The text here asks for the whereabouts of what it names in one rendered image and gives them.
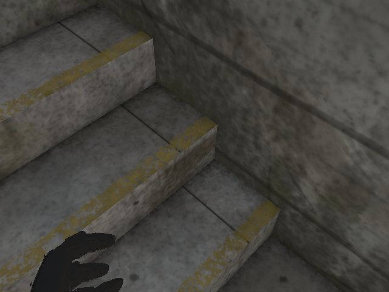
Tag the left robot hand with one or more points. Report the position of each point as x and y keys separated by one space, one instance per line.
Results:
x=58 y=273

